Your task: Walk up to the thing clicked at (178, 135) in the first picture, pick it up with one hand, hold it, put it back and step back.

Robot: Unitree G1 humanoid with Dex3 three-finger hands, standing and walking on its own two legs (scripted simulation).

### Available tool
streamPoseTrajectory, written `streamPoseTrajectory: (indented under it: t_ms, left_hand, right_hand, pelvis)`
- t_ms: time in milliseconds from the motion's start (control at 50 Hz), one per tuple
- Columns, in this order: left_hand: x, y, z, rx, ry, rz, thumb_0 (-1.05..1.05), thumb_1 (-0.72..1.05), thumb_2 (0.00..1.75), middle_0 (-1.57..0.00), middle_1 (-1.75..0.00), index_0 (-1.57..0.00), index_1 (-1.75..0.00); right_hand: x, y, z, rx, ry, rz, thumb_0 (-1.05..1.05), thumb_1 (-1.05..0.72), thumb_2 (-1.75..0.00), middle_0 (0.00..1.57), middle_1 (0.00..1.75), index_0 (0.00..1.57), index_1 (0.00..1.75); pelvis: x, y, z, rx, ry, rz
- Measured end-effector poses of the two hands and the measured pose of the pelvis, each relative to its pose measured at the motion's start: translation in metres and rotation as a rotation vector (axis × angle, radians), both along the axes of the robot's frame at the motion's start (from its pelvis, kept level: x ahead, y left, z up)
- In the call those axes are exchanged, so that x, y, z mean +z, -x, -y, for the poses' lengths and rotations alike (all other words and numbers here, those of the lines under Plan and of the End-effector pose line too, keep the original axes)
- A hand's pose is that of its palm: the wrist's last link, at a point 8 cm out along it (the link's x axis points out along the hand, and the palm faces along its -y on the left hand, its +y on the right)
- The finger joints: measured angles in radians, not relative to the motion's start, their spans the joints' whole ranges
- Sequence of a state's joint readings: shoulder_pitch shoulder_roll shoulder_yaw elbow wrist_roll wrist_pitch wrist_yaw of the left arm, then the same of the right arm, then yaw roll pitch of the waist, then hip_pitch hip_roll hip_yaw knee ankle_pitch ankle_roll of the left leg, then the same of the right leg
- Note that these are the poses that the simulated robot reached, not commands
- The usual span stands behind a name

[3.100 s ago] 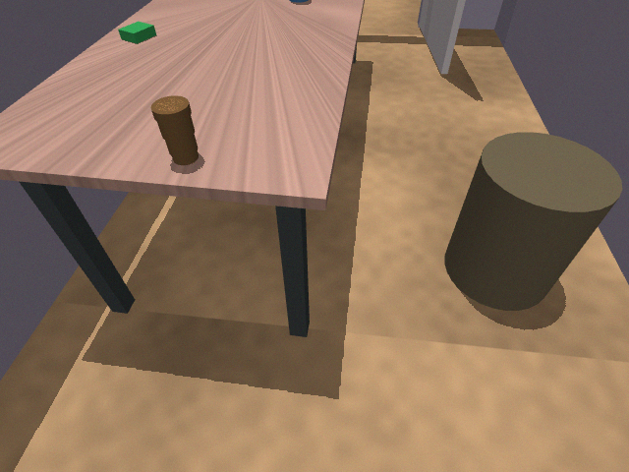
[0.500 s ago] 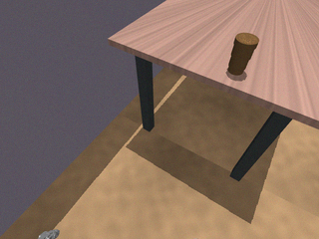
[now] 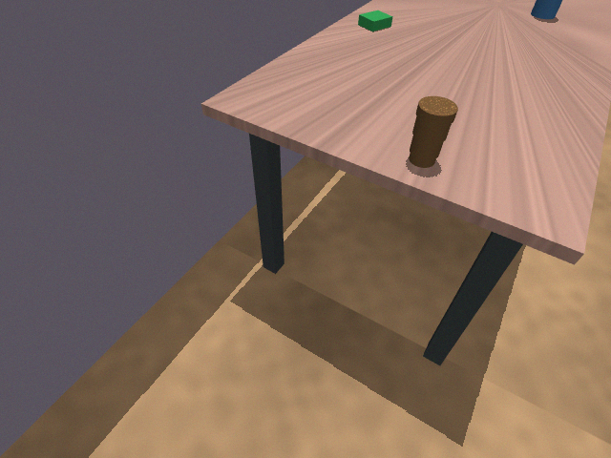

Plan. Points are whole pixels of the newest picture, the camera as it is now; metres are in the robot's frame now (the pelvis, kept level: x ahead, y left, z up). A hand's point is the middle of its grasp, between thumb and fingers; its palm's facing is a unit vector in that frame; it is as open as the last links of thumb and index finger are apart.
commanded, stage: walk up
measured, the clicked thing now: (429, 134) +0.71 -0.24 +0.04
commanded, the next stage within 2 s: stand in 0.82 s
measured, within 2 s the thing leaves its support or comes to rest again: neither
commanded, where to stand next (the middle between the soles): +0.09 +0.00 m, yaw -2 degrees
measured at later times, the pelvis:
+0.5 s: pelvis +0.01 +0.02 +0.02, yaw -2 degrees
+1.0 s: pelvis +0.02 +0.01 +0.02, yaw -1 degrees
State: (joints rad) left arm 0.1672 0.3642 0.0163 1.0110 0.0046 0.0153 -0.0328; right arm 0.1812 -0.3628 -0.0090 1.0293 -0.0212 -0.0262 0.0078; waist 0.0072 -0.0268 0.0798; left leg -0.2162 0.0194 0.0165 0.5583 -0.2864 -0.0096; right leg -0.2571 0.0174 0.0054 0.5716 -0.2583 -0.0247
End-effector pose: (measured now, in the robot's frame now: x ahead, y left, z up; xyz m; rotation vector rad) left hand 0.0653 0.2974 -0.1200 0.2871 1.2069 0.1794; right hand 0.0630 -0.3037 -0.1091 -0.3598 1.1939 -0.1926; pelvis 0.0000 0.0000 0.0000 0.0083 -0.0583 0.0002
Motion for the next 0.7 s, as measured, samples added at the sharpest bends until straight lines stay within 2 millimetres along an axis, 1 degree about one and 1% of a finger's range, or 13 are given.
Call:
streamPoseTrajectory:
  t_ms: [60, 120, 240, 340, 480, 700]
  left_hand:
    - [0.003, 0.003, 0.002, 0.006, 0.004, -0.015, 0.01, 0.90, 0.90, -0.21, -0.30, -0.21, -0.30]
    - [0.007, 0.002, 0.001, 0.011, 0.003, -0.017, 0.01, 0.90, 0.90, -0.21, -0.30, -0.21, -0.30]
    - [0.013, -0.008, -0.006, 0.012, -0.007, -0.002, 0.01, 0.90, 0.90, -0.21, -0.30, -0.21, -0.30]
    - [0.016, -0.019, -0.012, 0.007, -0.014, 0.013, 0.00, 0.90, 0.90, -0.21, -0.30, -0.21, -0.30]
    - [0.017, -0.026, -0.015, -0.007, -0.016, 0.008, 0.00, 0.90, 0.90, -0.21, -0.30, -0.20, -0.30]
    - [0.015, -0.022, -0.012, -0.021, -0.017, -0.039, 0.00, 0.90, 0.90, -0.21, -0.30, -0.21, -0.30]
  right_hand:
    - [0.002, -0.005, -0.004, -0.003, -0.015, 0.011, 0.01, -0.90, -0.90, 0.20, 0.30, 0.21, 0.30]
    - [0.003, -0.012, -0.008, -0.005, -0.024, 0.026, 0.00, -0.90, -0.90, 0.20, 0.30, 0.21, 0.30]
    - [0.007, -0.022, -0.014, -0.009, -0.030, 0.046, 0.00, -0.90, -0.90, 0.20, 0.30, 0.21, 0.30]
    - [0.010, -0.026, -0.017, -0.019, -0.027, 0.053, 0.00, -0.90, -0.90, 0.20, 0.30, 0.21, 0.30]
    - [0.012, -0.024, -0.019, -0.040, -0.023, 0.049, 0.00, -0.90, -0.90, 0.20, 0.30, 0.21, 0.30]
    - [0.008, -0.012, -0.018, -0.071, -0.029, 0.006, 0.00, -0.91, -0.90, 0.20, 0.30, 0.21, 0.30]
  pelvis:
    - [0.004, -0.001, -0.001, -0.004, 0.000, -0.002]
    - [0.008, -0.003, -0.003, -0.008, 0.002, -0.003]
    - [0.012, -0.004, -0.008, -0.016, 0.005, -0.005]
    - [0.013, -0.006, -0.012, -0.022, 0.005, -0.005]
    - [0.015, -0.008, -0.015, -0.031, 0.002, -0.005]
    - [0.016, -0.012, -0.016, -0.041, 0.000, -0.010]
